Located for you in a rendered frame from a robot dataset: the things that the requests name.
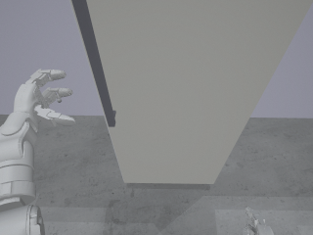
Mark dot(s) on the left robot hand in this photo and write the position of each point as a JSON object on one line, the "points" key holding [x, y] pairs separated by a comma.
{"points": [[29, 98]]}

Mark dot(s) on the handle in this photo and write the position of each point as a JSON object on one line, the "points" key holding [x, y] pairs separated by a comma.
{"points": [[85, 24]]}

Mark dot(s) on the fridge door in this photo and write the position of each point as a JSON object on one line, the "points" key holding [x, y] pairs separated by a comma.
{"points": [[184, 77]]}

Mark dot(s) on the right robot hand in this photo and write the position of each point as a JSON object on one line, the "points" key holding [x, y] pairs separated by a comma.
{"points": [[261, 228]]}

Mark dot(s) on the robot left upper arm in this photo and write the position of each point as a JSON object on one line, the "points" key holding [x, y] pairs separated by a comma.
{"points": [[26, 220]]}

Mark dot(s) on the robot left forearm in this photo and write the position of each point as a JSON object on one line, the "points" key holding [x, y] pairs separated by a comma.
{"points": [[17, 137]]}

